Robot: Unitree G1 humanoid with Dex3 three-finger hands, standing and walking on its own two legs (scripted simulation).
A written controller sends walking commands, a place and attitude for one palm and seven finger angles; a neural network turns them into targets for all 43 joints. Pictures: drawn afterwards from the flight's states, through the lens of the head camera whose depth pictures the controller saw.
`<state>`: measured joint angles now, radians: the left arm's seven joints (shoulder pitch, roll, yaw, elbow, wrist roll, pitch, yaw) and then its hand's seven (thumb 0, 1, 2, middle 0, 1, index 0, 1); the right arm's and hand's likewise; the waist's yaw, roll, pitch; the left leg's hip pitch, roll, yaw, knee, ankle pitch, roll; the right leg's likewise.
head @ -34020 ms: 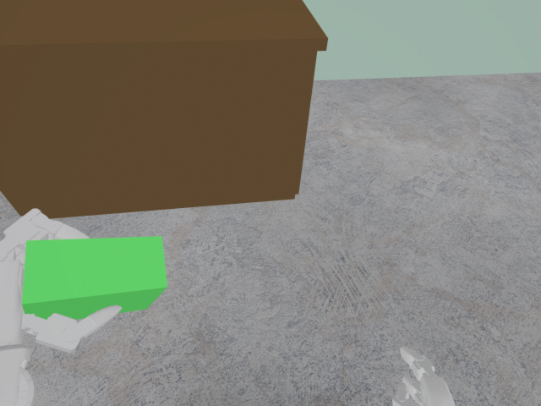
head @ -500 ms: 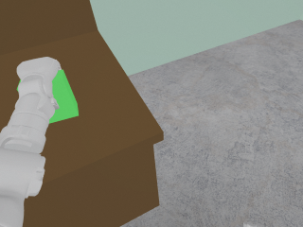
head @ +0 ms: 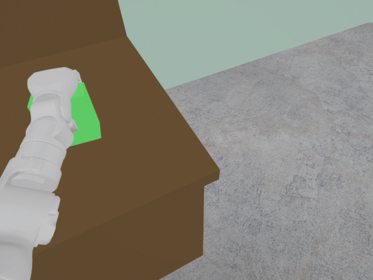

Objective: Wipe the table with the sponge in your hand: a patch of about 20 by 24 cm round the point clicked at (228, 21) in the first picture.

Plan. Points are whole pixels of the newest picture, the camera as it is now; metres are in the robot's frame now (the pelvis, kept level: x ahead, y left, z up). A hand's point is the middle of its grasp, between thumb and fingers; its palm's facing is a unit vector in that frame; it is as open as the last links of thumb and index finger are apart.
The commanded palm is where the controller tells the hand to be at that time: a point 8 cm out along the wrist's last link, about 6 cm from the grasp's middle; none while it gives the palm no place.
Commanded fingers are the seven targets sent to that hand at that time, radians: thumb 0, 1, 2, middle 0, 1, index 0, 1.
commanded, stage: wipe back along the third lane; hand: left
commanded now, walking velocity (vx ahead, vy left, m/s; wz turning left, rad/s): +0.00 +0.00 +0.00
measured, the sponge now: (72, 123) +0.44 +0.28 +0.11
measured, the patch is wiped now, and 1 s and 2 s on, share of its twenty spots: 1.00 1.00 1.00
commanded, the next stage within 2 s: slide back across to the middle lane in 1.40 s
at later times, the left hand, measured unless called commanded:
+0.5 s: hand (68, 116) +0.40 +0.25 +0.16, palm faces +0.09 +0.01 -1.00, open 10.2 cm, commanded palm +0.36 +0.23 +0.18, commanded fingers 0.00 0.10 1.30 -1.20 -1.60 -1.20 -1.60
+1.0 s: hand (73, 131) +0.36 +0.23 +0.16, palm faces +0.13 -0.02 -0.99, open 10.2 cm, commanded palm +0.31 +0.22 +0.19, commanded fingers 0.00 0.10 1.30 -1.20 -1.60 -1.20 -1.60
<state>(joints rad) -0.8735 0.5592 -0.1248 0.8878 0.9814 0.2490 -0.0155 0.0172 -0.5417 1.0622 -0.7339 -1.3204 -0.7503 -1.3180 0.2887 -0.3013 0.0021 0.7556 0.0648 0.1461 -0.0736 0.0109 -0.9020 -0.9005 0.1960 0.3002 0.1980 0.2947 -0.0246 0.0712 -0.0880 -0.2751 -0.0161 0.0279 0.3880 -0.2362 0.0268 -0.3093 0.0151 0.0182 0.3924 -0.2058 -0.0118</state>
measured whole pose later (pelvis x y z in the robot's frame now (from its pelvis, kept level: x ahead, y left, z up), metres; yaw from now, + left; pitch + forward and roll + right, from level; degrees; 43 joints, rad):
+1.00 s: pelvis +0.01 -0.01 +0.00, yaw +1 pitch +1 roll +1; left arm -0.43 0.47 -0.26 0.09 0.95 0.68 -0.09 0.02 -0.48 1.04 -0.67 -1.36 -0.69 -1.36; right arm 0.06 -0.30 0.07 0.66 0.07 0.17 -0.01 0.01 -0.90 -0.90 0.19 0.30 0.20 0.29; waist 0.07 0.11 -0.06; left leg -0.16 -0.02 0.02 0.44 -0.30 0.02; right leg -0.21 0.01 0.01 0.49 -0.30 -0.02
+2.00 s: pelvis +0.01 -0.02 +0.00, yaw -1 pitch -2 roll +1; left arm -0.13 0.50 -0.12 -0.30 0.83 0.72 -0.07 0.00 -0.48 1.04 -0.67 -1.36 -0.69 -1.36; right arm 0.00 -0.29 0.07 0.63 0.05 0.22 -0.03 0.01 -0.90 -0.90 0.19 0.30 0.20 0.29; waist 0.10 0.11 -0.03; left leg -0.10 0.00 0.03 0.42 -0.29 0.00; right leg -0.16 0.03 0.02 0.49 -0.29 -0.04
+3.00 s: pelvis -0.03 -0.03 +0.00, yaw +2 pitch +0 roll +1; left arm -0.56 0.64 -0.06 0.50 0.93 0.29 -0.17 0.01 -0.52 1.04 -0.72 -1.31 -0.74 -1.31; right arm 0.16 -0.32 0.04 0.71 0.05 0.11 -0.12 0.01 -0.90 -0.90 0.20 0.30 0.20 0.29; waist 0.04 0.09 -0.02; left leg -0.20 0.00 -0.02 0.42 -0.23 -0.01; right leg -0.23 0.03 -0.03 0.44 -0.22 -0.05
